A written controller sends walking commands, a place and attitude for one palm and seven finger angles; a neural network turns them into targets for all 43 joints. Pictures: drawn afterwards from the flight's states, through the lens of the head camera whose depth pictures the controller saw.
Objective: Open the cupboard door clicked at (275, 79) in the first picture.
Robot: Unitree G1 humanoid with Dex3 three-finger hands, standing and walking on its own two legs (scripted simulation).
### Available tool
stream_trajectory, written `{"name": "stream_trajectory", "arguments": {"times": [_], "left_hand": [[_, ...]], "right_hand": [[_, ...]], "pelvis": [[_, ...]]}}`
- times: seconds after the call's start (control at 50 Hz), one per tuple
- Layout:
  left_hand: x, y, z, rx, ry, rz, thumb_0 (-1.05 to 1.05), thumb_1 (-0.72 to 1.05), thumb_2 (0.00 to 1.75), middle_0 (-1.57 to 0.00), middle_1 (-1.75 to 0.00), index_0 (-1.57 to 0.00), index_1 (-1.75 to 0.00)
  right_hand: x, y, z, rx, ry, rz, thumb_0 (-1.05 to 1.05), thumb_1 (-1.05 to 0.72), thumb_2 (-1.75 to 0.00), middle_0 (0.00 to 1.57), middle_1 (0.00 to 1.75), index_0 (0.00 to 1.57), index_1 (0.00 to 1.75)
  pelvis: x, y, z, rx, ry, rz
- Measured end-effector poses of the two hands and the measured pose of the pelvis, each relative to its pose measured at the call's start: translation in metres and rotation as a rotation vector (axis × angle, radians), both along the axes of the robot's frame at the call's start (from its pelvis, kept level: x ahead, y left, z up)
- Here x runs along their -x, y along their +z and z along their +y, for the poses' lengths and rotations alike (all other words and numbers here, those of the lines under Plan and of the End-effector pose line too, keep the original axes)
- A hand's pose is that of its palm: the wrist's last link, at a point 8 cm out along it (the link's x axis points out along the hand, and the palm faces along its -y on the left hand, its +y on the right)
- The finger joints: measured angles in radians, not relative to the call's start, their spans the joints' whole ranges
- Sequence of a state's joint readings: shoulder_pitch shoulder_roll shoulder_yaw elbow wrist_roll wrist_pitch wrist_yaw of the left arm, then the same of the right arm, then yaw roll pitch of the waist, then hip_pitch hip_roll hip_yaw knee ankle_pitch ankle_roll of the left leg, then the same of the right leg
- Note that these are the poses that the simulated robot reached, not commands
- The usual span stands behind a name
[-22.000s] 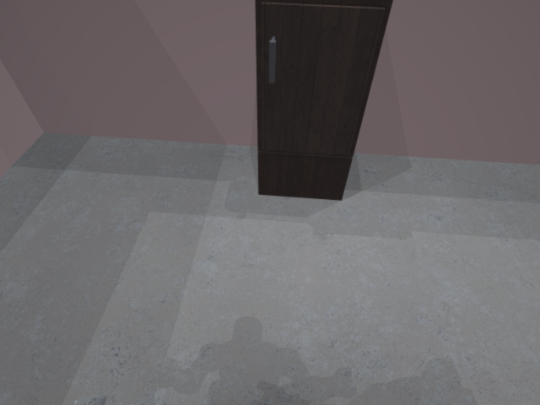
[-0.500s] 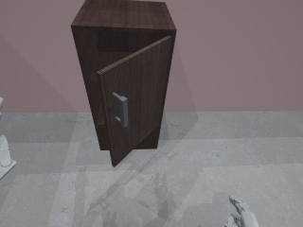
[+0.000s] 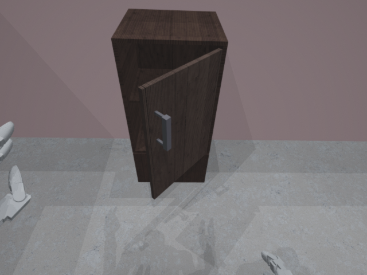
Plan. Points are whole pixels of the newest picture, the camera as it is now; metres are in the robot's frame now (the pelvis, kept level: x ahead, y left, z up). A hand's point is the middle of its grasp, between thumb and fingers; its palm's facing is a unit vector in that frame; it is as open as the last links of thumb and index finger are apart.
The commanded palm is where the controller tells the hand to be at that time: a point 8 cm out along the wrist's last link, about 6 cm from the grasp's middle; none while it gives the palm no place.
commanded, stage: stop stepping back and stand still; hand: left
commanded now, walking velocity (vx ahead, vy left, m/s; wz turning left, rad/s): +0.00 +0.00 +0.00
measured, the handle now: (162, 130) +0.57 +0.12 -0.03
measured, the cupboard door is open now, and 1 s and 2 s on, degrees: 47 47 47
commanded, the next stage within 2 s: let the arm hang, fingers relaxed in 0.64 s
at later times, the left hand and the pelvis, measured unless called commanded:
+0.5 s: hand (6, 207) +0.17 +0.30 +0.16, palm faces +0.42 -0.78 -0.47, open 7.4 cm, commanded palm +0.12 +0.33 +0.18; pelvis -0.02 +0.03 +0.00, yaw +0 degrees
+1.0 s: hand out of the picture +0.06 +0.23 -0.15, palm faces -0.02 -0.97 -0.23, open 7.4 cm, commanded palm none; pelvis -0.04 +0.03 -0.01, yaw +1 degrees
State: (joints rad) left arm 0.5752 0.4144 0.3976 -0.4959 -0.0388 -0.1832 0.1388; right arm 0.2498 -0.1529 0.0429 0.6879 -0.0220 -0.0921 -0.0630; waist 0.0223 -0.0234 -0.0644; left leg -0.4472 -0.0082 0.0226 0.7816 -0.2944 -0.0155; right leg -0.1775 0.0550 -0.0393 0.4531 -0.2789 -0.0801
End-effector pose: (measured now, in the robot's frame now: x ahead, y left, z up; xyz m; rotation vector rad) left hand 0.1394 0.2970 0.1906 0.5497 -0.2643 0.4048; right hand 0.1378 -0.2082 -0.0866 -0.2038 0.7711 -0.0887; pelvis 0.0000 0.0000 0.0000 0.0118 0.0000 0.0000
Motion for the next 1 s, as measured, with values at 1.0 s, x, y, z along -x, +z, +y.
{"name": "stream_trajectory", "arguments": {"times": [1.0], "left_hand": [[0.091, -0.315, -0.022, 0.521, 0.081, 1.325, 0.01, 0.91, 0.89, -0.2, -0.29, -0.2, -0.3]], "right_hand": [[0.08, -0.038, -0.019, 0.063, -0.042, 0.322, 0.01, -0.9, -0.9, 0.2, 0.3, 0.2, 0.3]], "pelvis": [[0.037, -0.006, 0.035, 0.013, 0.019, -0.014]]}}
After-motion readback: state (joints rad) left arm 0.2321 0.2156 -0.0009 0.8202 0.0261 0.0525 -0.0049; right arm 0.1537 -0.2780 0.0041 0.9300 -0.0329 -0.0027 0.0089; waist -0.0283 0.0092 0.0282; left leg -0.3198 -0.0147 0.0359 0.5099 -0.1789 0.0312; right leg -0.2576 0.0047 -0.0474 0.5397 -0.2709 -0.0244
